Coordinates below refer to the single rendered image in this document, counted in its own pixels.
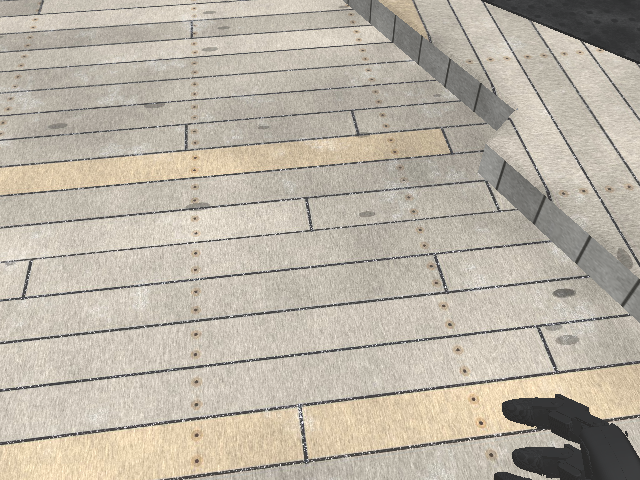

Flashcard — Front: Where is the robot right hand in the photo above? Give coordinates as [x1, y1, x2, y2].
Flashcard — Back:
[494, 394, 640, 480]

